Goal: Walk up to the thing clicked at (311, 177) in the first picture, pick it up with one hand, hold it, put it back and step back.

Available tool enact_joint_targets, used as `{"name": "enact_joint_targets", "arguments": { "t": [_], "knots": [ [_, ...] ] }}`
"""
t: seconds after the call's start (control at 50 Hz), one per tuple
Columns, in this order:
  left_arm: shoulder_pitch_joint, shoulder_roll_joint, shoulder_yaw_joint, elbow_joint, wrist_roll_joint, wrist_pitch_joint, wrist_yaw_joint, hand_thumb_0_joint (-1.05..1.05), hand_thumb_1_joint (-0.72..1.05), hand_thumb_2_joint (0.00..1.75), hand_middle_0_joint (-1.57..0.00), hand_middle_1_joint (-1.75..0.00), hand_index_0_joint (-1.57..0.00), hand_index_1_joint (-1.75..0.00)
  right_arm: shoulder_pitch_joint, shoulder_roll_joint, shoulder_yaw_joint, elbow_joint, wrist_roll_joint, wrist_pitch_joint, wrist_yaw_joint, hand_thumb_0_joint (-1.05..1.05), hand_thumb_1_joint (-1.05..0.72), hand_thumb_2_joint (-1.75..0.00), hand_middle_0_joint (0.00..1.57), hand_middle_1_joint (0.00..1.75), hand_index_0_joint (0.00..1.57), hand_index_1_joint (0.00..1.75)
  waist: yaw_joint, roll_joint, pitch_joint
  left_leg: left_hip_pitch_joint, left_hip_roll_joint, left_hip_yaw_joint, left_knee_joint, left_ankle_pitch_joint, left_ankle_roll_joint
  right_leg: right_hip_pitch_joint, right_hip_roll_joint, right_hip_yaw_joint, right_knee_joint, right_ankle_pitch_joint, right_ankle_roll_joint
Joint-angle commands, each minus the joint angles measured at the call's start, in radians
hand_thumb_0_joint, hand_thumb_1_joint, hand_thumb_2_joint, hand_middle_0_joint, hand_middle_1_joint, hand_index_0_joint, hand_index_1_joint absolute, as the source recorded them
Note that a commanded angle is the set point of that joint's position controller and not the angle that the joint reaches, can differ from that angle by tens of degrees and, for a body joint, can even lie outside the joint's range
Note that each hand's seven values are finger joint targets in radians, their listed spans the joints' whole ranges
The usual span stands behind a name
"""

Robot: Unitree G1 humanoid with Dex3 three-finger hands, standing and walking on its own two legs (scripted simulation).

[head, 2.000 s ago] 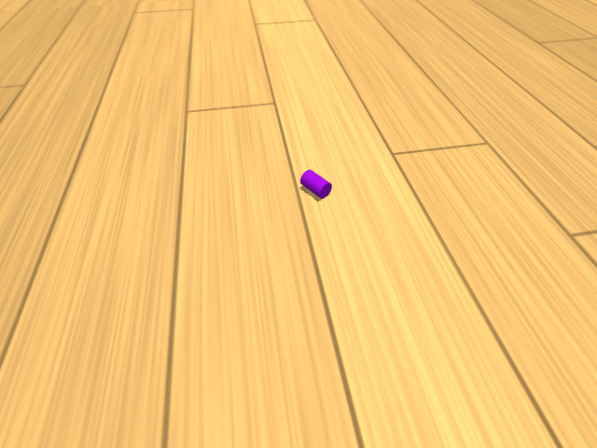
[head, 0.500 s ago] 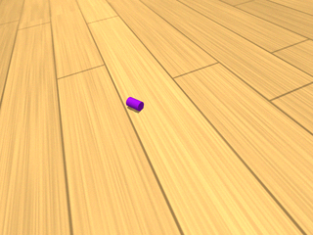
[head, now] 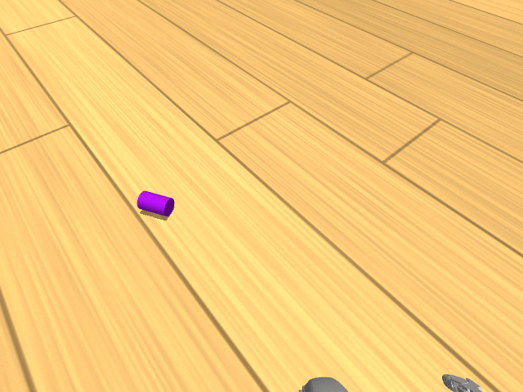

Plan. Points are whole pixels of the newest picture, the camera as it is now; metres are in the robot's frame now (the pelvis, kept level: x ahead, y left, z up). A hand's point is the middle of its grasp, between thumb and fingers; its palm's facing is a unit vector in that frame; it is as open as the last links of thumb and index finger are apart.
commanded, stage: walk up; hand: left
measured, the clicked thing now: (156, 203) +1.01 +0.44 -0.71
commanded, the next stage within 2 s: none
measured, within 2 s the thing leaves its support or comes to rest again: neither
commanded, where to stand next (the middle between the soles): +0.56 +0.36 m, yaw -22 degrees
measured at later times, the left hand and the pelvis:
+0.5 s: hand (25, 340) +0.26 +0.40 -0.11, palm faces -0.16 -0.82 -0.56, open 7.4 cm; pelvis +0.18 +0.10 -0.01, yaw -9 degrees
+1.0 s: hand (22, 234) +0.48 +0.50 -0.13, palm faces -0.26 -0.80 -0.55, open 7.4 cm; pelvis +0.32 +0.24 -0.02, yaw -15 degrees
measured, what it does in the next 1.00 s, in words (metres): walks ahead, turning right: right foot, then left foot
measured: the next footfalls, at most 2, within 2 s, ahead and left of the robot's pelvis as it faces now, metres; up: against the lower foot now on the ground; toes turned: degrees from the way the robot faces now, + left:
right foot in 0.22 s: +0.21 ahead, -0.08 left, +0.00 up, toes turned -9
left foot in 0.60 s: +0.35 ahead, +0.31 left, +0.00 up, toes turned -6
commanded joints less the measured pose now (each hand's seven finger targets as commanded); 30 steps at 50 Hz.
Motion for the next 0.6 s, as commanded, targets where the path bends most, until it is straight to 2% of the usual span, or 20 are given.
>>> {"name": "enact_joint_targets", "arguments": {
  "t": [0.0,0.04,0.08,0.1,0.14,0.16,0.18,0.2,0.22,0.24,0.26,0.3,0.32,0.34,0.42,0.48,0.52,0.54,0.56,0.58],
  "knots": [
    [0.088,0.161,0.052,-0.038,-0.005,-0.019,-0.004,0.00,0.90,0.90,-0.20,-0.30,-0.20,-0.30,0.033,-0.253,-0.066,-0.079,-0.004,-0.034,-0.027,0.00,-0.90,-0.90,0.20,0.30,0.20,0.30,0.004,0.192,-0.098,0.181,0.189,-0.212,-0.349,0.046,0.223,-0.100,-0.047,-0.057,-0.182,0.015,0.019],
    [0.045,0.147,0.053,-0.068,-0.003,-0.021,-0.006,0.00,0.90,0.90,-0.20,-0.30,-0.20,-0.30,0.054,-0.255,-0.060,-0.083,-0.016,-0.032,-0.027,0.00,-0.90,-0.90,0.20,0.30,0.20,0.30,-0.009,0.207,-0.089,0.215,0.224,-0.190,-0.334,0.175,0.263,-0.101,-0.048,-0.090,-0.310,0.017,0.024],
    [0.031,0.142,0.060,-0.079,0.003,-0.024,-0.003,0.00,0.90,0.90,-0.20,-0.30,-0.20,-0.30,0.047,-0.251,-0.054,-0.097,-0.018,-0.026,-0.026,0.00,-0.90,-0.90,0.20,0.30,0.20,0.30,-0.003,0.182,-0.100,0.177,0.234,-0.170,-0.301,0.248,0.263,-0.012,-0.030,-0.102,-0.388,0.055,0.015],
    [0.068,0.136,0.063,-0.070,0.004,-0.026,0.001,0.00,0.90,0.90,-0.20,-0.30,-0.20,-0.30,0.008,-0.255,-0.052,-0.113,-0.016,-0.021,-0.026,0.00,-0.90,-0.90,0.20,0.30,0.20,0.30,0.030,0.162,-0.114,0.134,0.227,-0.139,-0.264,0.223,0.246,0.070,-0.029,-0.100,-0.452,0.118,0.005],
    [0.169,0.149,0.081,-0.036,0.007,-0.029,0.009,0.00,0.90,0.90,-0.20,-0.30,-0.20,-0.30,-0.062,-0.233,-0.039,-0.140,-0.012,-0.006,-0.021,0.00,-0.90,-0.90,0.20,0.30,0.20,0.30,0.105,0.087,-0.139,0.001,0.143,-0.024,-0.107,0.123,0.177,0.299,0.011,-0.139,-0.594,0.302,0.002],
    [0.263,0.202,0.107,-0.014,0.016,-0.032,0.021,0.00,0.90,0.90,-0.20,-0.30,-0.20,-0.30,-0.051,-0.195,-0.023,-0.152,-0.013,-0.005,-0.020,0.00,-0.90,-0.90,0.20,0.30,0.20,0.30,0.149,-0.024,-0.190,-0.107,0.098,0.016,0.066,0.112,0.133,0.477,0.004,-0.094,-0.626,0.268,-0.010],
    [0.308,0.269,0.131,-0.019,0.029,-0.037,0.035,0.00,0.90,0.90,-0.20,-0.30,-0.20,-0.30,0.013,-0.136,-0.005,-0.153,-0.010,-0.001,-0.020,0.00,-0.90,-0.90,0.20,0.30,0.20,0.30,0.169,-0.212,-0.203,-0.297,-0.011,0.034,0.307,-0.196,0.074,0.600,-0.143,0.203,-0.748,0.074,-0.068],
    [0.267,0.324,0.129,-0.073,0.029,-0.040,0.047,0.00,0.90,0.90,-0.20,-0.30,-0.20,-0.30,0.068,-0.146,-0.002,-0.149,-0.016,0.016,-0.023,0.00,-0.90,-0.90,0.20,0.30,0.20,0.30,0.114,-0.208,-0.184,-0.371,-0.038,-0.085,0.490,-0.294,0.023,0.526,-0.380,0.596,-0.877,-0.054,-0.140],
    [0.205,0.329,0.123,-0.101,0.014,-0.032,0.052,0.00,0.90,0.90,-0.20,-0.30,-0.20,-0.30,0.044,-0.254,-0.039,-0.142,-0.023,0.034,-0.027,0.00,-0.90,-0.90,0.20,0.30,0.20,0.30,0.109,-0.081,-0.163,-0.390,-0.010,-0.184,0.558,-0.301,0.010,0.451,-0.424,0.703,-0.891,-0.163,-0.250],
    [0.167,0.320,0.124,-0.114,0.010,-0.032,0.055,0.00,0.90,0.90,-0.20,-0.30,-0.20,-0.30,0.008,-0.280,-0.047,-0.135,-0.022,0.036,-0.032,0.00,-0.90,-0.90,0.20,0.30,0.20,0.30,0.103,-0.039,-0.110,-0.421,0.032,-0.211,0.574,-0.277,-0.001,0.399,-0.407,0.651,-0.879,-0.127,-0.278],
    [0.133,0.301,0.120,-0.119,0.008,-0.034,0.055,0.00,0.90,0.90,-0.20,-0.30,-0.20,-0.30,0.000,-0.274,-0.049,-0.122,-0.020,0.036,-0.034,0.00,-0.90,-0.90,0.20,0.30,0.20,0.30,0.088,-0.026,-0.065,-0.419,0.064,-0.221,0.569,-0.230,-0.006,0.333,-0.357,0.538,-0.857,-0.043,-0.249],
    [0.091,0.277,0.112,-0.129,0.015,-0.037,0.053,0.00,0.90,0.90,-0.20,-0.30,-0.20,-0.30,0.067,-0.262,-0.049,-0.080,-0.018,0.039,-0.029,0.00,-0.90,-0.90,0.20,0.30,0.20,0.30,0.046,-0.074,-0.062,-0.325,0.077,-0.204,0.517,-0.174,-0.012,0.220,-0.280,0.358,-0.803,0.086,-0.201],
    [0.097,0.269,0.110,-0.129,0.018,-0.041,0.050,0.00,0.90,0.90,-0.20,-0.30,-0.20,-0.30,0.079,-0.255,-0.052,-0.071,-0.020,0.041,-0.024,0.00,-0.90,-0.90,0.20,0.30,0.20,0.30,0.039,-0.092,-0.073,-0.287,0.068,-0.188,0.491,-0.151,-0.014,0.190,-0.245,0.297,-0.774,0.167,-0.191],
    [0.092,0.275,0.110,-0.131,0.023,-0.044,0.050,0.00,0.90,0.90,-0.20,-0.30,-0.20,-0.30,0.083,-0.252,-0.057,-0.072,-0.023,0.045,-0.018,0.00,-0.90,-0.90,0.20,0.30,0.20,0.30,0.033,-0.106,-0.075,-0.250,0.070,-0.177,0.484,-0.127,-0.015,0.136,-0.234,0.259,-0.763,0.180,-0.190],
    [0.084,0.317,0.123,-0.138,0.039,-0.049,0.054,0.00,0.90,0.90,-0.20,-0.30,-0.20,-0.30,0.000,-0.245,-0.068,-0.107,-0.024,0.053,0.004,0.00,-0.90,-0.90,0.20,0.30,0.20,0.30,0.046,-0.146,-0.058,-0.209,0.078,-0.126,0.375,-0.093,-0.015,0.020,-0.205,0.216,-0.760,0.036,-0.191],
    [0.112,0.341,0.128,-0.126,0.046,-0.047,0.056,0.00,0.90,0.90,-0.20,-0.30,-0.20,-0.30,-0.035,-0.242,-0.074,-0.123,-0.024,0.046,0.009,0.00,-0.90,-0.90,0.20,0.30,0.20,0.30,0.060,-0.169,-0.077,-0.180,0.059,-0.094,0.281,-0.123,-0.008,0.038,-0.192,0.219,-0.698,0.062,-0.187],
    [0.054,0.353,0.128,-0.131,0.048,-0.042,0.062,0.00,0.90,0.90,-0.20,-0.30,-0.20,-0.30,0.019,-0.247,-0.086,-0.114,-0.021,0.039,0.007,0.00,-0.90,-0.90,0.20,0.30,0.20,0.30,0.011,-0.177,-0.120,-0.062,0.040,-0.060,0.201,-0.158,0.005,0.010,-0.195,0.194,-0.624,0.152,-0.172],
    [0.014,0.346,0.122,-0.131,0.044,-0.035,0.064,0.00,0.90,0.90,-0.20,-0.30,-0.20,-0.30,0.093,-0.252,-0.095,-0.092,-0.024,0.037,0.004,0.00,-0.90,-0.90,0.20,0.30,0.20,0.30,-0.046,-0.144,-0.142,0.075,0.011,-0.015,0.132,-0.117,0.010,-0.067,-0.177,0.139,-0.541,0.172,-0.140],
    [0.004,0.279,0.101,-0.134,0.049,-0.028,0.068,0.00,0.90,0.90,-0.20,-0.30,-0.20,-0.30,0.212,-0.268,-0.109,-0.052,-0.032,0.031,-0.003,0.00,-0.90,-0.90,0.20,0.30,0.20,0.30,-0.113,-0.019,-0.180,0.248,-0.029,-0.019,0.034,-0.127,0.008,-0.152,-0.126,0.061,-0.327,0.210,-0.091],
    [0.056,0.162,0.062,-0.130,0.040,-0.022,0.069,0.00,0.90,0.90,-0.20,-0.30,-0.20,-0.30,0.301,-0.340,-0.127,-0.032,-0.047,0.019,-0.016,0.00,-0.90,-0.90,0.20,0.30,0.20,0.30,-0.151,0.272,-0.171,0.324,0.082,-0.260,-0.173,-0.288,0.036,-0.292,0.012,-0.002,0.008,0.128,-0.031]
  ]
}}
